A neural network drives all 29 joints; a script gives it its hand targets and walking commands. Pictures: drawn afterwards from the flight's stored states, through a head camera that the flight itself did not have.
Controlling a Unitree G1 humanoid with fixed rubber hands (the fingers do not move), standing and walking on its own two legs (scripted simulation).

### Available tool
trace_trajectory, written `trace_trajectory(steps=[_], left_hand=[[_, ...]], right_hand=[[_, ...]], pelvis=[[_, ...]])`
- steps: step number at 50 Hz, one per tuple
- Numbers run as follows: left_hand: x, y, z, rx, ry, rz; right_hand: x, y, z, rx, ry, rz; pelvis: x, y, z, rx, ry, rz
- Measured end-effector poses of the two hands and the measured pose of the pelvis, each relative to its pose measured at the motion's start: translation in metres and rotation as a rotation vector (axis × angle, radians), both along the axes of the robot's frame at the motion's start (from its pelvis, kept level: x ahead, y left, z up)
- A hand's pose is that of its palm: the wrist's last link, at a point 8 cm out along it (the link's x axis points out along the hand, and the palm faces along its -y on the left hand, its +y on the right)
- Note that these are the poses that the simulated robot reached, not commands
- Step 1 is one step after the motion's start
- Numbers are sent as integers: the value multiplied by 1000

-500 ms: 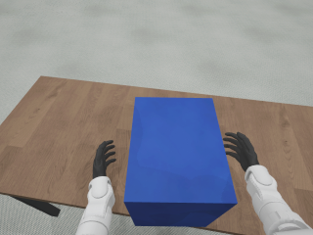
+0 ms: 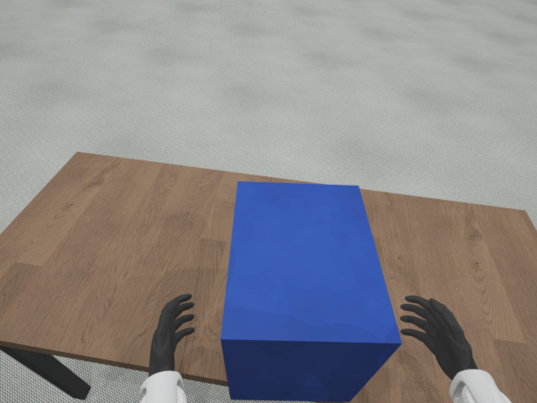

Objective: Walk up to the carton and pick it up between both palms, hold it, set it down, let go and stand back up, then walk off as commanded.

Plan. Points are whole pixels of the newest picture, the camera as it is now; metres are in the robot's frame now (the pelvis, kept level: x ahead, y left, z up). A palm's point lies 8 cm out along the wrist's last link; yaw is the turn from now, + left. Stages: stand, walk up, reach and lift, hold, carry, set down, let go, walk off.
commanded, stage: set down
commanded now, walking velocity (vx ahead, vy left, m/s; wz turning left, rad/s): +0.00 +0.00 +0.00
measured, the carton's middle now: (294, 293) +0.30 +0.00 -0.01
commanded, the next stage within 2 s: none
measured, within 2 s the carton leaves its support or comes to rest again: neither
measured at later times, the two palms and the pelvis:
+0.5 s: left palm (160, 360) +0.19 +0.19 -0.04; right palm (445, 366) +0.21 -0.23 -0.03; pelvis +0.04 +0.01 +0.00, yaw +0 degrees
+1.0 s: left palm (153, 363) +0.18 +0.20 -0.04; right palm (449, 390) +0.19 -0.23 -0.04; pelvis +0.02 +0.01 +0.00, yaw +0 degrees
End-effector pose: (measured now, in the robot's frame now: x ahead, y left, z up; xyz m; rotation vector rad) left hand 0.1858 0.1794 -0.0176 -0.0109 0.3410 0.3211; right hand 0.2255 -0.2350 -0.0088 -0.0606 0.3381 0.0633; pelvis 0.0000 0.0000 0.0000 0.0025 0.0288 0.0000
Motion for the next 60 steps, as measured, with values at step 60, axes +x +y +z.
trace_trajectory(steps=[60], left_hand=[[6,27,-39,-4,308,-131]], right_hand=[[-31,22,-37,-156,274,-23]], pelvis=[[26,21,1,-9,-24,9]])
